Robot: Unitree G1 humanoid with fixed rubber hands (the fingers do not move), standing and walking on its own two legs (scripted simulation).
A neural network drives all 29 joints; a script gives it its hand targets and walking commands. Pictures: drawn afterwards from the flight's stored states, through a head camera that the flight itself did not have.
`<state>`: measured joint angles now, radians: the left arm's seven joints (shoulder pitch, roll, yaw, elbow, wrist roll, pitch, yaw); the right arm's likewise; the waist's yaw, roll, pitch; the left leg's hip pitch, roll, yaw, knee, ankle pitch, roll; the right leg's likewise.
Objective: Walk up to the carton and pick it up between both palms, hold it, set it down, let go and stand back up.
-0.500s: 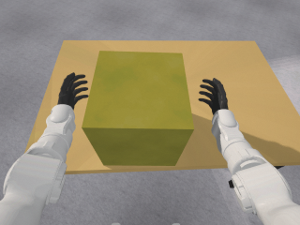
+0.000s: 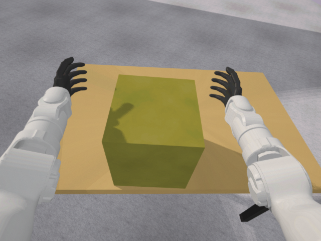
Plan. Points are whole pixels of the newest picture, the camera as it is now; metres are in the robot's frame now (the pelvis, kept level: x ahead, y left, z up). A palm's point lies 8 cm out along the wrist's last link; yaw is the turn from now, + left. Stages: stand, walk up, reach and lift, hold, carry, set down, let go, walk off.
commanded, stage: set down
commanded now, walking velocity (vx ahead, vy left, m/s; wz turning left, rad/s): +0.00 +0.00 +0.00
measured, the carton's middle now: (153, 133) +0.44 +0.02 -0.02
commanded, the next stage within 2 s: none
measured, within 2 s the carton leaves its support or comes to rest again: neither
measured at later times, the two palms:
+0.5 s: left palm (65, 114) +0.40 +0.24 +0.10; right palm (232, 123) +0.39 -0.18 +0.10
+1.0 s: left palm (62, 142) +0.34 +0.24 +0.07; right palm (237, 156) +0.32 -0.19 +0.05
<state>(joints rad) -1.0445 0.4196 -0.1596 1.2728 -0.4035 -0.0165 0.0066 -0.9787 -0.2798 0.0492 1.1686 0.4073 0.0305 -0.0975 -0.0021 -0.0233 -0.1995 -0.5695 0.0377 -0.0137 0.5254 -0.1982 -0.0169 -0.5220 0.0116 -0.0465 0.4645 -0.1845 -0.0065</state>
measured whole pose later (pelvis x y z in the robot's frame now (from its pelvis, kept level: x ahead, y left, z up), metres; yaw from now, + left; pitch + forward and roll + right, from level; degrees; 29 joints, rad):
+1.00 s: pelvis +0.01 +0.01 +0.01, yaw -2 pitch -3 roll +0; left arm -0.39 0.27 0.07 0.69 -0.19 0.12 -0.04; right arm -0.28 -0.21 0.01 0.65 0.27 0.02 -0.11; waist 0.04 0.00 0.00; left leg -0.14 0.02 0.03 0.39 -0.20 0.00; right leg -0.12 0.00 0.00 0.37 -0.19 0.01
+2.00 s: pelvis +0.01 +0.00 +0.00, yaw -1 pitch -3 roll +0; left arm 0.05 0.26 -0.06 0.79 -0.22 -0.42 0.01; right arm 0.07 -0.11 0.04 0.86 0.17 -0.51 -0.01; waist 0.02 -0.02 0.04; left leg -0.23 0.02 0.02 0.56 -0.29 -0.01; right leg -0.22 0.00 0.01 0.55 -0.29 0.00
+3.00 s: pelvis +0.04 +0.00 +0.01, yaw -2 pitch -4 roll +0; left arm 0.21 0.19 0.02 0.53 0.00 0.10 -0.01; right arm 0.17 -0.18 -0.02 0.79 -0.02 -0.26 0.00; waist 0.02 0.01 0.09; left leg -0.06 0.04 0.03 0.37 -0.24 -0.02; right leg -0.05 0.02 0.02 0.34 -0.22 -0.01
